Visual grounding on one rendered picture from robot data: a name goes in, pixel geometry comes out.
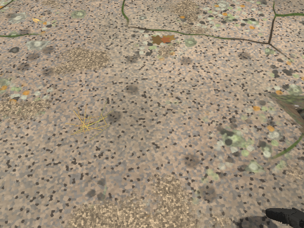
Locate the robot right hand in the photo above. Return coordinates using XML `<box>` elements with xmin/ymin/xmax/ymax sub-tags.
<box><xmin>265</xmin><ymin>207</ymin><xmax>304</xmax><ymax>228</ymax></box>

